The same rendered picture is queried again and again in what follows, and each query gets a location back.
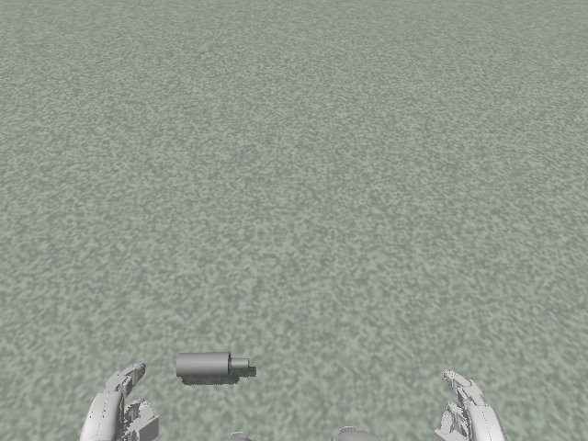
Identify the left robot hand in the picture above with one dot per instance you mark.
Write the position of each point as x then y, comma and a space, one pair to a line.
108, 419

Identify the bottle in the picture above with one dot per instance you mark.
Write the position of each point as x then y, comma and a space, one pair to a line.
208, 364

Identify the right robot hand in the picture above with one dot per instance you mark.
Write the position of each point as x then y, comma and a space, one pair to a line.
479, 422

